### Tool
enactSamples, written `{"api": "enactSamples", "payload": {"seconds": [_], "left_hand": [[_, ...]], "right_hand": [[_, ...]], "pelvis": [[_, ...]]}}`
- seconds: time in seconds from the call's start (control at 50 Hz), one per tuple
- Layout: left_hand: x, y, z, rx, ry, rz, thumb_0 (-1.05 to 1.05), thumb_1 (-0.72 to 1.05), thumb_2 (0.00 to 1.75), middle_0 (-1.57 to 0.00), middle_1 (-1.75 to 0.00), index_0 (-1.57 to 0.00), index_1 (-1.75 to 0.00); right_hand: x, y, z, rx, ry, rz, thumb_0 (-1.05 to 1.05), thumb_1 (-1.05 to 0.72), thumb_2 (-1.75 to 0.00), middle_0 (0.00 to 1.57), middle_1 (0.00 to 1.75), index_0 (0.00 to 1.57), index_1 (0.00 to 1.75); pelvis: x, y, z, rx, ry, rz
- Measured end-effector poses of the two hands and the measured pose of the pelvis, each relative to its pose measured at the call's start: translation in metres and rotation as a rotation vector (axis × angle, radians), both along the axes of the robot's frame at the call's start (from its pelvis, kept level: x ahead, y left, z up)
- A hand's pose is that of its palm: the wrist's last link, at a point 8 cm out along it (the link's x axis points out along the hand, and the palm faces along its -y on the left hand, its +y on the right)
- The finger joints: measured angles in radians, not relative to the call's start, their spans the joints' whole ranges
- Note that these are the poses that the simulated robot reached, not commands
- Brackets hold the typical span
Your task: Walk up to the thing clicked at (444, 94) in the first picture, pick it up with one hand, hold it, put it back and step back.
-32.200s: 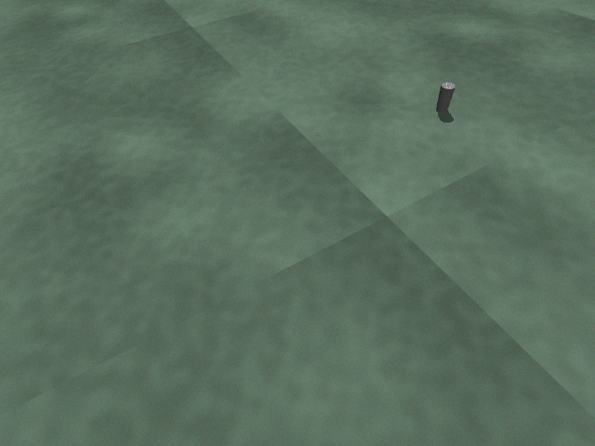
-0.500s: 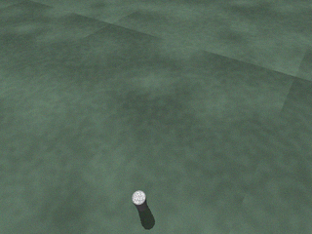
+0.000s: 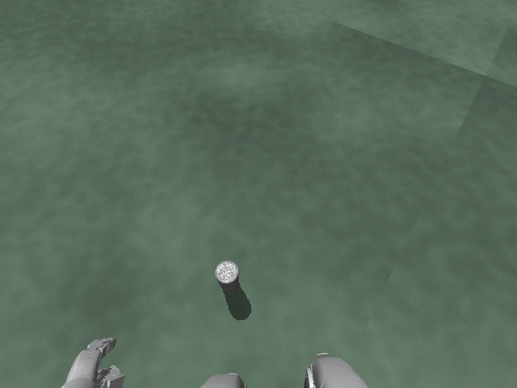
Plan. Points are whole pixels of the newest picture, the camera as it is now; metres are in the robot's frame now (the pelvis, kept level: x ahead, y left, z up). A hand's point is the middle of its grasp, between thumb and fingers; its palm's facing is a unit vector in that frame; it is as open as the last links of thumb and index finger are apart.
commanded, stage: step back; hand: left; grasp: from the side
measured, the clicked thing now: (228, 278) +0.47 +0.14 -0.68
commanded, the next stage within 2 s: none
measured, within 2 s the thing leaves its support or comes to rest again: neither
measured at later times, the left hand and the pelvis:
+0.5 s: hand out of the picture +0.04 +0.24 -0.13, palm faces -0.10 -0.91 -0.39, open 7.4 cm; pelvis -0.09 -0.01 +0.01, yaw -5 degrees
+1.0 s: hand out of the picture -0.11 +0.27 -0.15, palm faces -0.07 -0.93 -0.36, open 7.4 cm; pelvis -0.22 +0.00 +0.01, yaw -5 degrees
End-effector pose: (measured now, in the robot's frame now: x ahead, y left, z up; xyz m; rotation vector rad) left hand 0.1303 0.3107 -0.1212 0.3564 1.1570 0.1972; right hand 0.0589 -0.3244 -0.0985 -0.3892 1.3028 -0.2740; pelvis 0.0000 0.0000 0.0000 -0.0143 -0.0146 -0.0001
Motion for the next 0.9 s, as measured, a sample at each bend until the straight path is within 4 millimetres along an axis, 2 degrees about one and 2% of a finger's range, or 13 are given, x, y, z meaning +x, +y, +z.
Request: {"api": "enactSamples", "payload": {"seconds": [0.1, 0.24, 0.4, 0.48, 0.6, 0.66, 0.72, 0.8, 0.9], "left_hand": [[-0.005, -0.002, 0.002, -0.018, -0.002, -0.022, 0.00, 0.90, 0.90, -0.20, -0.30, -0.20, -0.30], [-0.035, -0.010, 0.003, -0.022, 0.039, -0.070, 0.00, 0.90, 0.90, -0.20, -0.30, -0.20, -0.30], [-0.071, -0.023, 0.010, 0.020, 0.015, -0.089, 0.00, 0.90, 0.90, -0.20, -0.30, -0.20, -0.30], [-0.093, -0.027, 0.025, 0.021, -0.008, -0.083, 0.00, 0.90, 0.90, -0.20, -0.30, -0.20, -0.30], [-0.109, -0.021, 0.039, 0.030, -0.058, -0.075, 0.00, 0.90, 0.90, -0.20, -0.30, -0.21, -0.30], [-0.117, -0.013, 0.035, 0.027, -0.090, -0.082, 0.00, 0.90, 0.90, -0.20, -0.30, -0.21, -0.30], [-0.128, -0.001, 0.021, 0.008, -0.117, -0.073, 0.00, 0.90, 0.90, -0.20, -0.30, -0.21, -0.30], [-0.158, 0.005, 0.011, -0.015, -0.080, -0.044, 0.00, 0.90, 0.90, -0.20, -0.30, -0.20, -0.30], [-0.202, 0.005, 0.013, -0.037, -0.030, -0.025, 0.00, 0.90, 0.90, -0.20, -0.30, -0.20, -0.30]], "right_hand": [[-0.027, 0.016, 0.008, -0.003, 0.027, -0.012, 0.01, -0.90, -0.90, 0.21, 0.30, 0.21, 0.30], [-0.034, 0.025, 0.001, 0.019, -0.073, -0.031, 0.01, -0.90, -0.90, 0.21, 0.30, 0.21, 0.30], [-0.049, 0.012, -0.023, 0.073, -0.150, -0.042, 0.01, -0.90, -0.90, 0.21, 0.30, 0.21, 0.30], [-0.061, 0.009, -0.016, 0.088, -0.154, -0.047, 0.01, -0.90, -0.90, 0.21, 0.30, 0.21, 0.30], [-0.090, 0.004, -0.005, 0.054, -0.135, -0.013, 0.01, -0.90, -0.90, 0.21, 0.30, 0.21, 0.30], [-0.108, 0.006, -0.006, 0.026, -0.112, 0.007, 0.01, -0.90, -0.90, 0.20, 0.30, 0.20, 0.30], [-0.127, 0.014, -0.007, -0.001, -0.100, 0.030, 0.01, -0.90, -0.90, 0.20, 0.30, 0.20, 0.30], [-0.154, 0.029, 0.004, 0.009, -0.095, 0.043, 0.01, -0.90, -0.90, 0.20, 0.30, 0.20, 0.30], [-0.176, 0.031, 0.021, 0.002, -0.119, 0.042, 0.01, -0.90, -0.90, 0.21, 0.30, 0.21, 0.30]], "pelvis": [[-0.014, 0.006, 0.009, -0.011, 0.006, -0.012], [-0.035, 0.010, 0.007, -0.001, -0.001, -0.055], [-0.067, -0.004, -0.005, -0.016, -0.037, -0.080], [-0.082, -0.009, 0.004, 0.035, -0.037, -0.093], [-0.109, -0.001, 0.011, 0.047, -0.003, -0.073], [-0.126, 0.006, 0.006, 0.028, 0.000, -0.048], [-0.145, 0.013, -0.003, 0.023, -0.017, -0.017], [-0.166, 0.017, 0.001, 0.024, -0.040, -0.032], [-0.189, 0.013, 0.012, -0.010, -0.021, -0.050]]}}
